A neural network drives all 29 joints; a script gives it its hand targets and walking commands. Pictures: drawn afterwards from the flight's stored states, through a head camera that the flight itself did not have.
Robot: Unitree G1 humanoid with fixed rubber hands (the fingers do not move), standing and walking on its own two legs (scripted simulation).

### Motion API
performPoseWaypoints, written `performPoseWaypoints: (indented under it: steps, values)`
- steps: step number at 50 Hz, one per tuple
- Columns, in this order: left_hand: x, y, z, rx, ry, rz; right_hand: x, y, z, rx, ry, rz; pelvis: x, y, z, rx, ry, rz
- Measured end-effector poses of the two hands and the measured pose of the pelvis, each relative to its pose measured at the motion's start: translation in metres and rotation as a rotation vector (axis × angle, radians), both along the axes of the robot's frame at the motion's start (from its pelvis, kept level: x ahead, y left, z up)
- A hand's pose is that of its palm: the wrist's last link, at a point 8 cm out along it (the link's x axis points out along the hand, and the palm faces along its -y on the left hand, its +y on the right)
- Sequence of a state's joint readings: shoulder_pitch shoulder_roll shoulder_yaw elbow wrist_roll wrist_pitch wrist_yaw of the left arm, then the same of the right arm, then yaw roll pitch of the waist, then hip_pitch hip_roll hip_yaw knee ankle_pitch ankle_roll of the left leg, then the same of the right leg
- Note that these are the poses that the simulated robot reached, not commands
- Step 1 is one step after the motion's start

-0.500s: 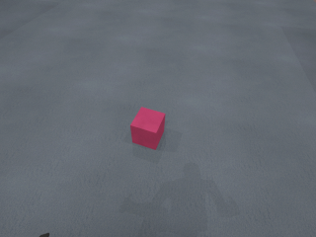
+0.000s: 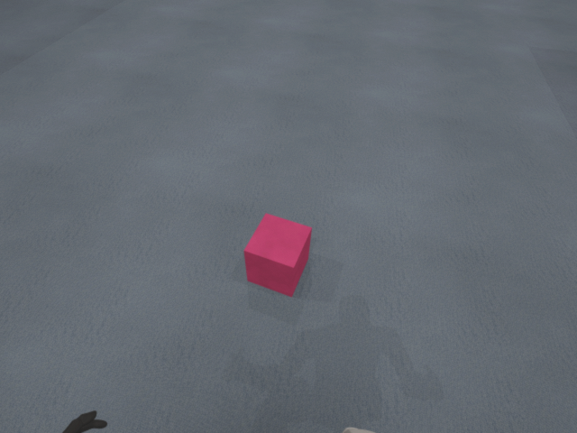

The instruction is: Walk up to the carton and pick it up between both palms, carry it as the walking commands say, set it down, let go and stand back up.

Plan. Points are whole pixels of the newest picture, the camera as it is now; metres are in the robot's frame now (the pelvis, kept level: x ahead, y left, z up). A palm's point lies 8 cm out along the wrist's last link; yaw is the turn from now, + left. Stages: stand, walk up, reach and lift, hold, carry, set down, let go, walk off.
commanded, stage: walk up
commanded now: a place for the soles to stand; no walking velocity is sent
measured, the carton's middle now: (278, 255) +0.84 +0.02 -0.65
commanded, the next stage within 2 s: none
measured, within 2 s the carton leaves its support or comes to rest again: neither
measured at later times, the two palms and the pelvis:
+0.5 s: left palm (78, 395) +0.21 +0.32 -0.09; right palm out of the picture +0.13 -0.34 -0.06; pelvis +0.10 +0.00 +0.00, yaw +1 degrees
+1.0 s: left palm (126, 340) +0.29 +0.27 -0.09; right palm (539, 342) +0.26 -0.39 -0.07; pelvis +0.20 -0.05 +0.00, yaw -1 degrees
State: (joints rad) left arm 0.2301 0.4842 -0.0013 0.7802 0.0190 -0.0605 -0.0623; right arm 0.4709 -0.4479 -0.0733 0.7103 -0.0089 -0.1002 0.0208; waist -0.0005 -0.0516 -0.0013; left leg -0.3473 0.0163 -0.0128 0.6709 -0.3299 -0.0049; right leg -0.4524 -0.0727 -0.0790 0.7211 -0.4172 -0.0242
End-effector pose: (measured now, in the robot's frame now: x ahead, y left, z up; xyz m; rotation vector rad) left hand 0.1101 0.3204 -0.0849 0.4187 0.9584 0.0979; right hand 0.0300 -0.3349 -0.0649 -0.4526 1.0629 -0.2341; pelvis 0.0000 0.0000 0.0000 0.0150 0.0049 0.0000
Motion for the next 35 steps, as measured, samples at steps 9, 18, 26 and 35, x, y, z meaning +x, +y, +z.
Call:
performPoseWaypoints:
  steps: [9,18,26,35]
  values:
    - [0.009,-0.001,0.008,0.032,0.031,0.018,0.080,-0.001,0.001,0.031,-0.126,0.019,0.037,-0.005,0.003,-0.004,-0.039,-0.005]
    - [0.042,0.024,-0.004,0.012,0.064,0.042,0.107,0.023,-0.007,0.009,-0.083,0.039,0.074,0.019,-0.004,-0.017,-0.030,0.021]
    - [0.104,-0.003,-0.009,-0.035,0.021,0.020,0.098,-0.007,0.010,-0.059,0.026,0.005,0.108,-0.001,0.000,-0.003,-0.010,0.018]
    - [0.132,-0.046,-0.008,0.008,0.047,0.006,0.157,-0.051,-0.005,-0.033,-0.047,-0.017,0.143,-0.045,-0.006,0.019,-0.022,-0.012]
